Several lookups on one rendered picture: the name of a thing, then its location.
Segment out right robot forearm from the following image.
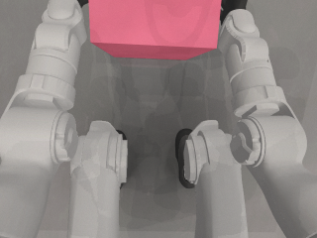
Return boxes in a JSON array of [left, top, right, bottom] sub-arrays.
[[217, 9, 307, 150]]

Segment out left robot upper arm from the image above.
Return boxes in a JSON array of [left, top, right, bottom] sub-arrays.
[[0, 106, 79, 238]]

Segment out robot left shin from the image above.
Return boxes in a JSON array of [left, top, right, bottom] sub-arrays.
[[69, 121, 119, 176]]

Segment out right robot foot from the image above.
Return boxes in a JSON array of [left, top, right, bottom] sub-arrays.
[[175, 128, 196, 188]]

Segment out right robot upper arm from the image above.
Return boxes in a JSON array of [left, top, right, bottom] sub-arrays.
[[230, 115, 317, 238]]

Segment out robot right hand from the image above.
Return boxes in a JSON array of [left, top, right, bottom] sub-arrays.
[[220, 0, 248, 26]]

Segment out carton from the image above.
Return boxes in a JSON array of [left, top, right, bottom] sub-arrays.
[[88, 0, 222, 60]]

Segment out left robot forearm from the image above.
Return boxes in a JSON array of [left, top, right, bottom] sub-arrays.
[[0, 0, 87, 122]]

